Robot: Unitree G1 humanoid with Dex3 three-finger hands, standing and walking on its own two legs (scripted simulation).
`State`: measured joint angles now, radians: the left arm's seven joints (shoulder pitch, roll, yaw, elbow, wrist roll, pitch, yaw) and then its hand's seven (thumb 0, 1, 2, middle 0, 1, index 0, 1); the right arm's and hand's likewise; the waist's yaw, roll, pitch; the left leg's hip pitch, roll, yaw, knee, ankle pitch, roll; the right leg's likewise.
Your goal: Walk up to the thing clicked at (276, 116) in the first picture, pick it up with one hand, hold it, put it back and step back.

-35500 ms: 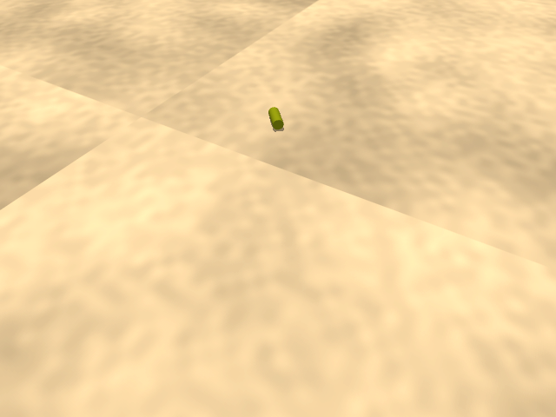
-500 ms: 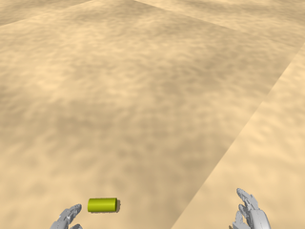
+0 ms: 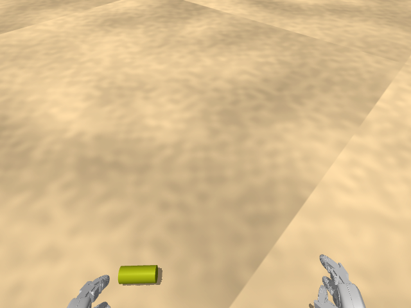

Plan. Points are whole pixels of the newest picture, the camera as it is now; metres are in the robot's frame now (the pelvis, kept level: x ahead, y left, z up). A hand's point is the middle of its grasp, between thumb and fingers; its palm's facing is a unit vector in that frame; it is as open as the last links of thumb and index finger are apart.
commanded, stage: home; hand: left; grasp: from above
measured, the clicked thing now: (138, 274) +0.45 +0.30 -0.68
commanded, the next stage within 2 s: stand in 0.44 s
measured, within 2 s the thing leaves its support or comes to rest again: neither
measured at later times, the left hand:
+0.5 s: hand out of the picture +0.17 +0.18 -0.05, palm faces +0.05 -0.98 -0.20, open 7.4 cm
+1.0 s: hand out of the picture +0.07 +0.24 -0.11, palm faces +0.02 -0.95 -0.32, open 7.4 cm
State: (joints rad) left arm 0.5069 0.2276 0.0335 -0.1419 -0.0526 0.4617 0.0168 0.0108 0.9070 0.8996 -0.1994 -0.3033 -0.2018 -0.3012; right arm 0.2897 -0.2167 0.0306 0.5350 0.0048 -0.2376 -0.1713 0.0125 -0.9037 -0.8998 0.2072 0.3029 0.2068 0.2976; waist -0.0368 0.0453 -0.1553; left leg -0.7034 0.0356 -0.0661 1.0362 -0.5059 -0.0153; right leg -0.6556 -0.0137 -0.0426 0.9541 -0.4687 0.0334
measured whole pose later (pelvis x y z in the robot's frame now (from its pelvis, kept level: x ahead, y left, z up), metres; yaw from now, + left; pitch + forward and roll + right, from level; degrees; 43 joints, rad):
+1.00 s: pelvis +0.00 +0.01 +0.05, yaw -1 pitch -2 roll +0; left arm 0.22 0.28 0.04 0.95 0.04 0.03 0.04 0.01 0.91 0.90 -0.20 -0.30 -0.20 -0.30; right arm 0.19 -0.28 -0.05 0.99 -0.05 -0.01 -0.02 0.01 -0.91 -0.90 0.20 0.30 0.20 0.30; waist 0.02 -0.01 0.06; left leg -0.24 -0.01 0.00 0.60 -0.32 0.01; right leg -0.23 -0.06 0.01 0.58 -0.30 0.05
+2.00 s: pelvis +0.00 -0.01 +0.07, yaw -2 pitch -3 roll +0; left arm 0.11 0.30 0.03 1.14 0.02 0.00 0.02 0.00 0.91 0.90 -0.20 -0.30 -0.20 -0.30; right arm 0.13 -0.32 -0.03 1.13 -0.02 0.00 -0.01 0.00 -0.91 -0.90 0.21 0.30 0.20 0.30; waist 0.00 0.01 0.08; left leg -0.10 0.03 0.01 0.35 -0.20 -0.03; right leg -0.11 -0.02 0.01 0.37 -0.19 0.02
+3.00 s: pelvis +0.01 -0.02 +0.07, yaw -3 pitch -3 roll +0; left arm 0.11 0.33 0.01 1.14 0.01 -0.01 0.00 0.00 0.91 0.90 -0.20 -0.30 -0.20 -0.30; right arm 0.12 -0.33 -0.02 1.14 -0.02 -0.01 0.01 0.00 -0.91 -0.90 0.21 0.30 0.20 0.30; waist 0.00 0.00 0.06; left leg -0.08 0.04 0.02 0.33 -0.19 -0.04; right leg -0.12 -0.01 0.03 0.35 -0.19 0.01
